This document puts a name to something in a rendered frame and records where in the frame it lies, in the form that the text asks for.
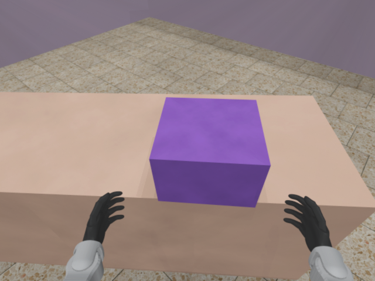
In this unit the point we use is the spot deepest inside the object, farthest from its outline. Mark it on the carton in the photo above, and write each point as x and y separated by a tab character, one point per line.
209	151

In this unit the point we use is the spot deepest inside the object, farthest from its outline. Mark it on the robot right hand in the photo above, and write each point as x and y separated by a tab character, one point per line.
313	225

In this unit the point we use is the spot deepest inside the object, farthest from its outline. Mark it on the robot left hand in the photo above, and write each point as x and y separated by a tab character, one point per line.
99	220

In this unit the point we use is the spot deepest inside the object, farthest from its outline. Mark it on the left robot forearm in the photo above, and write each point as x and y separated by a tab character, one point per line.
86	262

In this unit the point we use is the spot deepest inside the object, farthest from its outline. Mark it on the right robot forearm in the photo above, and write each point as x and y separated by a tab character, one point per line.
327	264

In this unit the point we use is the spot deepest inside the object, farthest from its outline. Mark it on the pedestal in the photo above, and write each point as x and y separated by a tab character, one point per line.
60	152

